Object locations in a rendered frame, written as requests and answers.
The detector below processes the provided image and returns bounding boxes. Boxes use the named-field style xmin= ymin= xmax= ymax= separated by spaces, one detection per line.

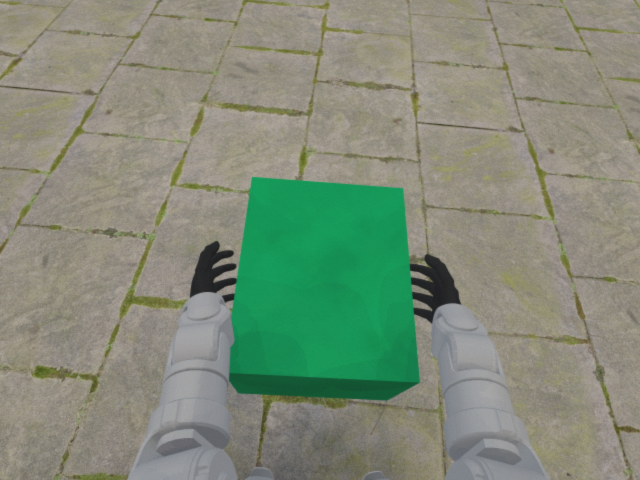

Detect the left robot forearm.
xmin=127 ymin=292 xmax=235 ymax=480

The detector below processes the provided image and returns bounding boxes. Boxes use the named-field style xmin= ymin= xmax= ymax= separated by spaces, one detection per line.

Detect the right robot hand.
xmin=410 ymin=254 xmax=461 ymax=323

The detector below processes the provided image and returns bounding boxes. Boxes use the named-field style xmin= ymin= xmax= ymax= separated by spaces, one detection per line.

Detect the left robot hand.
xmin=190 ymin=241 xmax=237 ymax=303

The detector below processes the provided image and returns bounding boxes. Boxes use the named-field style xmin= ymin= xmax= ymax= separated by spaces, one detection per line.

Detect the carton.
xmin=229 ymin=177 xmax=420 ymax=401

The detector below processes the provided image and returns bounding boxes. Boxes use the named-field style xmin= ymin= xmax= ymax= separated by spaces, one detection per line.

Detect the right robot forearm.
xmin=431 ymin=303 xmax=550 ymax=480

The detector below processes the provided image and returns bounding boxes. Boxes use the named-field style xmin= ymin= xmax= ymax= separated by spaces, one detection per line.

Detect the robot left upper arm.
xmin=128 ymin=445 xmax=238 ymax=480

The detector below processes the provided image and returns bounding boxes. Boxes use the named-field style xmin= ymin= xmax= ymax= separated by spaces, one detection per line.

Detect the robot right upper arm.
xmin=444 ymin=455 xmax=548 ymax=480

